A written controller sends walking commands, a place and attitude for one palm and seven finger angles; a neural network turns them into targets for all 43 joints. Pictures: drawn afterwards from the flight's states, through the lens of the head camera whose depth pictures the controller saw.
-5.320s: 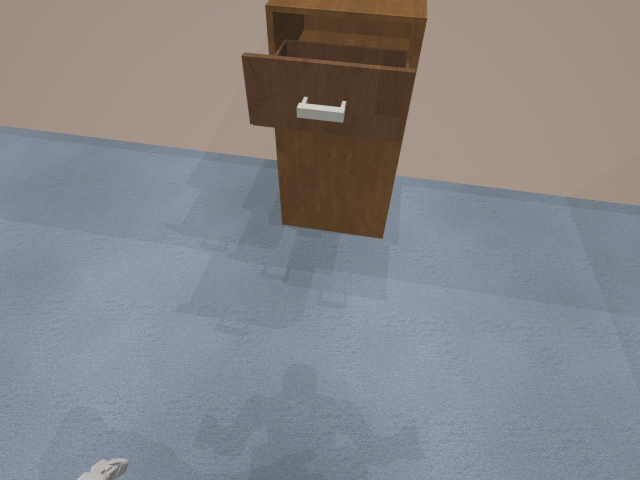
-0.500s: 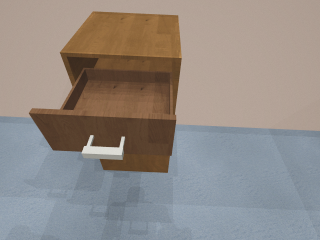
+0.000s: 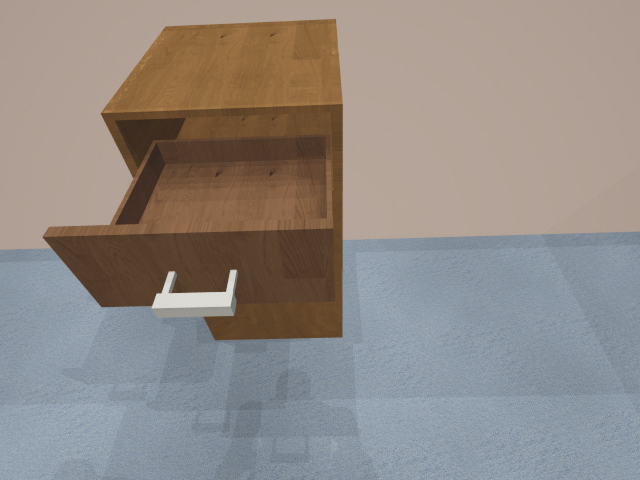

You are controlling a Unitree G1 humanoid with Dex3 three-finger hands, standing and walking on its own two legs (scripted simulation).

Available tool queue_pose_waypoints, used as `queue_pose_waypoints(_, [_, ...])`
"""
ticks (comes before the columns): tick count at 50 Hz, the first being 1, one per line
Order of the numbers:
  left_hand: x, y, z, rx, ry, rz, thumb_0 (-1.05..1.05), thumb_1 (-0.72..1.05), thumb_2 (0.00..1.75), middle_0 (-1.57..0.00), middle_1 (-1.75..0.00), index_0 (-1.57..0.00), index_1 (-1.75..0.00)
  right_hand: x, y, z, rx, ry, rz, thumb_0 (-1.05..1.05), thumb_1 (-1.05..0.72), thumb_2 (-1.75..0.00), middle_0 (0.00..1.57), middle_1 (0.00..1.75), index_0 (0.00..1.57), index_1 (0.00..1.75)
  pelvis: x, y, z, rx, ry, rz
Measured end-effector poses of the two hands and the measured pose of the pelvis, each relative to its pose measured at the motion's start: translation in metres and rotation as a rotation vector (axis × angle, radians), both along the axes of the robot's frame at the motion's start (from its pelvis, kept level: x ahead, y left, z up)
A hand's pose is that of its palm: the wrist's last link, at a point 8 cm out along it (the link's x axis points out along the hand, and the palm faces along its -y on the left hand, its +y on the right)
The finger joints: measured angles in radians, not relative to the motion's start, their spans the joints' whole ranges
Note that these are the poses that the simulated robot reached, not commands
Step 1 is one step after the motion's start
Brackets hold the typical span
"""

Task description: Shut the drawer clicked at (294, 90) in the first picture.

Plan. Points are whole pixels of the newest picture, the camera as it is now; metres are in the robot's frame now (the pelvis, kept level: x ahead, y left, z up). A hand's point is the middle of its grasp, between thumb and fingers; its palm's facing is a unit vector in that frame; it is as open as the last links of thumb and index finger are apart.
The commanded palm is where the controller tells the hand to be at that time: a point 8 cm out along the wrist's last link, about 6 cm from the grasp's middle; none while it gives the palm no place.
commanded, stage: look again from close up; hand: left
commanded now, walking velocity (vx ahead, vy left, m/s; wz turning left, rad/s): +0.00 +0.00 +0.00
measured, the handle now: (198, 291) +0.37 +0.20 +0.01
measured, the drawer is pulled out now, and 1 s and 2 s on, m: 0.30 0.30 0.30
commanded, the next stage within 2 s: shuffle to correct the standing spot in 0.22 s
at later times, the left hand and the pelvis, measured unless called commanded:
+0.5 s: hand out of the picture +0.00 +0.13 -0.17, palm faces +0.04 -0.98 -0.18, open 7.3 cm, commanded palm none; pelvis +0.01 -0.03 +0.00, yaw +0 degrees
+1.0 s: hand out of the picture +0.05 +0.17 -0.20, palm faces +0.06 -0.98 -0.20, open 7.3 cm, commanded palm none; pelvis +0.11 +0.00 -0.02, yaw +0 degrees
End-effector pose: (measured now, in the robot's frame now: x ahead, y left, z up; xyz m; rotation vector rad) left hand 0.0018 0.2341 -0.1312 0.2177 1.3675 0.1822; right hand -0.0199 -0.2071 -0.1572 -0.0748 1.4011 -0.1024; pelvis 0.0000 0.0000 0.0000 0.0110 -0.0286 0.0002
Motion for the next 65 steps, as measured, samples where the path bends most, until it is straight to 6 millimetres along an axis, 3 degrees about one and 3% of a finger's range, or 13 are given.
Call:
queue_pose_waypoints(19, [-0.008, -0.048, -0.007, -0.064, 0.026, 0.019, 0.01, 0.92, 0.90, -0.20, -0.30, -0.20, -0.30, 0.018, -0.044, 0.011, -0.052, 0.005, 0.020, 0.01, -0.91, -0.90, 0.20, 0.30, 0.19, 0.30, 0.002, -0.032, 0.004, 0.005, 0.010, 0.001])
queue_pose_waypoints(29, [-0.007, -0.046, -0.019, -0.097, 0.057, 0.067, 0.00, 0.91, 0.90, -0.20, -0.30, -0.20, -0.30, 0.029, -0.044, 0.011, -0.074, 0.037, 0.030, 0.01, -0.91, -0.90, 0.20, 0.30, 0.19, 0.30, 0.025, -0.027, -0.003, -0.010, 0.022, 0.012])
queue_pose_waypoints(34, [0.009, -0.034, -0.023, -0.086, 0.083, 0.065, 0.00, 0.91, 0.90, -0.20, -0.30, -0.20, -0.30, 0.035, -0.031, 0.007, -0.066, 0.054, 0.016, 0.01, -0.91, -0.90, 0.20, 0.30, 0.19, 0.30, 0.044, -0.021, -0.008, 0.004, 0.033, 0.003])
queue_pose_waypoints(39, [0.043, -0.027, -0.020, -0.044, 0.041, 0.057, 0.00, 0.91, 0.90, -0.20, -0.29, -0.20, -0.30, 0.038, -0.022, -0.005, -0.024, 0.108, 0.001, 0.01, -0.91, -0.90, 0.20, 0.30, 0.19, 0.30, 0.064, -0.023, -0.014, -0.001, 0.045, 0.005])
queue_pose_waypoints(42, [0.054, -0.024, -0.016, -0.026, -0.004, 0.084, 0.00, 0.91, 0.90, -0.20, -0.29, -0.20, -0.30, 0.061, -0.019, -0.004, -0.013, 0.122, 0.035, 0.01, -0.91, -0.90, 0.20, 0.30, 0.19, 0.30, 0.075, -0.021, -0.011, 0.006, 0.041, 0.026])
queue_pose_waypoints(45, [0.049, -0.022, -0.015, -0.027, 0.026, 0.105, 0.00, 0.91, 0.90, -0.20, -0.29, -0.20, -0.30, 0.104, -0.021, 0.000, -0.041, 0.071, 0.068, 0.02, -0.92, -0.90, 0.20, 0.30, 0.20, 0.30, 0.086, -0.014, -0.008, 0.015, 0.036, 0.025])
queue_pose_waypoints(48, [0.043, -0.018, -0.025, -0.056, 0.107, 0.109, 0.00, 0.91, 0.90, -0.20, -0.29, -0.20, -0.30, 0.147, -0.029, 0.002, -0.100, -0.034, 0.063, 0.04, -0.95, -0.90, 0.21, 0.30, 0.20, 0.30, 0.100, -0.002, -0.015, 0.007, 0.024, 0.011])
queue_pose_waypoints(51, [0.050, -0.011, -0.037, -0.067, 0.164, 0.091, 0.00, 0.91, 0.90, -0.20, -0.30, -0.20, -0.30, 0.176, -0.032, 0.004, -0.140, -0.134, 0.037, 0.03, -0.94, -0.90, 0.20, 0.30, 0.20, 0.30, 0.110, 0.004, -0.022, 0.016, 0.009, -0.010])
queue_pose_waypoints(55, [0.084, -0.004, -0.032, -0.041, 0.097, 0.070, 0.00, 0.91, 0.90, -0.20, -0.29, -0.20, -0.30, 0.194, -0.030, 0.013, -0.139, -0.176, 0.055, 0.02, -0.93, -0.90, 0.20, 0.30, 0.19, 0.30, 0.108, -0.001, -0.014, 0.023, 0.005, -0.006])
queue_pose_waypoints(59, [0.117, -0.005, -0.018, -0.013, -0.024, 0.045, 0.00, 0.91, 0.90, -0.20, -0.29, -0.20, -0.30, 0.202, -0.030, 0.009, -0.099, -0.181, 0.070, 0.01, -0.92, -0.90, 0.20, 0.30, 0.19, 0.30, 0.100, -0.010, -0.010, 0.017, 0.016, 0.000])
queue_pose_waypoints(65, [0.130, -0.024, -0.003, 0.010, -0.100, 0.007, 0.00, 0.91, 0.90, -0.19, -0.29, -0.20, -0.30, 0.200, -0.037, 0.001, -0.025, -0.177, 0.037, 0.01, -0.91, -0.90, 0.20, 0.30, 0.19, 0.30, 0.096, -0.028, -0.008, 0.024, 0.027, 0.009])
